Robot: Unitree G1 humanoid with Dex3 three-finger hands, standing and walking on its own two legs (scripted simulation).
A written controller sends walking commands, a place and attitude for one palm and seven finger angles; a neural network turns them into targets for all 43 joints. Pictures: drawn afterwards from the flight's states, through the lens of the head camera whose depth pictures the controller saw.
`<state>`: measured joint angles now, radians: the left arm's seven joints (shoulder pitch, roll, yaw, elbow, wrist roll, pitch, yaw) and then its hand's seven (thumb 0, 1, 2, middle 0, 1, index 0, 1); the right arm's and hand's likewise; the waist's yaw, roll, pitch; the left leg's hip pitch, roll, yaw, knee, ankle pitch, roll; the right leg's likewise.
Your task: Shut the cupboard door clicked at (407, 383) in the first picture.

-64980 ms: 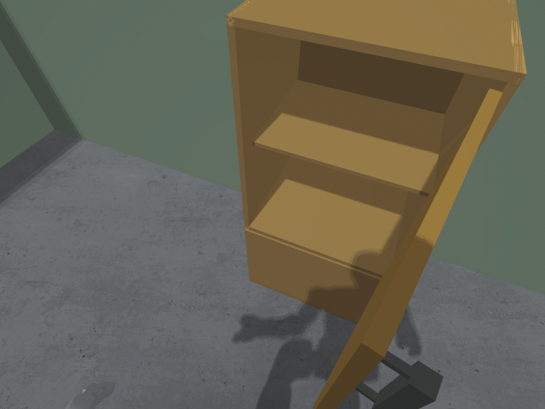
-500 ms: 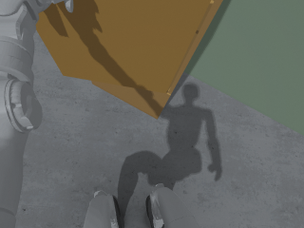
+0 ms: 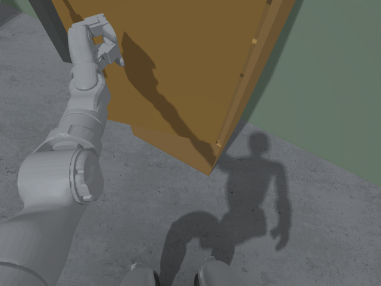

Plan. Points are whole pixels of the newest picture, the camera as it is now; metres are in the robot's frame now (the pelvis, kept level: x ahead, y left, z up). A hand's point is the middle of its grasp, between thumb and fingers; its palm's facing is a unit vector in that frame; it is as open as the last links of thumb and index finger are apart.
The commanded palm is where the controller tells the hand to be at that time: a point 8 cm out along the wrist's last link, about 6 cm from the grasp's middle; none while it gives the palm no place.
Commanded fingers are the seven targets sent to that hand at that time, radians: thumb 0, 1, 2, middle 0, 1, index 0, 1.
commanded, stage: pull the fist back off the door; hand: left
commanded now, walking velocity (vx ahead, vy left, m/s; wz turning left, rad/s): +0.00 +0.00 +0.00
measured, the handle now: (61, 24) +0.66 +0.17 +0.11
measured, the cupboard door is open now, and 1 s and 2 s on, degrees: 16 16 16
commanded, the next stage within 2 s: draw the hand back to the body in 0.38 s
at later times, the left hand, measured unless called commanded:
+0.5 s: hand (116, 76) +0.50 +0.06 +0.11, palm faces +0.06 -1.00 -0.02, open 3.1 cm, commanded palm +0.47 +0.12 +0.11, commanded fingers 0.00 0.90 0.90 -1.30 -1.50 -1.30 -1.50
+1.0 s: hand (50, 128) +0.37 +0.14 +0.17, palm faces +0.06 -1.00 -0.03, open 3.1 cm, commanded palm +0.32 +0.20 +0.17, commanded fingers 0.00 0.90 0.90 -1.13 -1.32 -1.13 -1.32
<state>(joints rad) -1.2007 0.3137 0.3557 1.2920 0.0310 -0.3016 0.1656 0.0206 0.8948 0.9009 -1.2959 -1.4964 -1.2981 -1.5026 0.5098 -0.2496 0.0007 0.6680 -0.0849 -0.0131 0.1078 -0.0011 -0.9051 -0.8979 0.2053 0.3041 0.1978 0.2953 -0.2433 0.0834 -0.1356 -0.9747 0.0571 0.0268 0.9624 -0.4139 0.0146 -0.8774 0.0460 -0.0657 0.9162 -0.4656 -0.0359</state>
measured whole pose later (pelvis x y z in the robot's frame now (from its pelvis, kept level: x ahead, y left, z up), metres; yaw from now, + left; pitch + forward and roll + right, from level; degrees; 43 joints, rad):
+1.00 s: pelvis -0.01 +0.00 +0.04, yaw +1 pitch +6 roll -1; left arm -0.37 0.18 0.13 0.49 -0.16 -0.25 -0.02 0.02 0.90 0.90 -1.28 -1.48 -1.29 -1.49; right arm 0.28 -0.26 -0.01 0.62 0.05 -0.03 -0.01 0.01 -0.91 -0.90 0.20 0.30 0.19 0.29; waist -0.03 0.06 -0.09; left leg -0.48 0.03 0.05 0.71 -0.33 0.02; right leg -0.41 0.03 -0.04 0.69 -0.39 -0.03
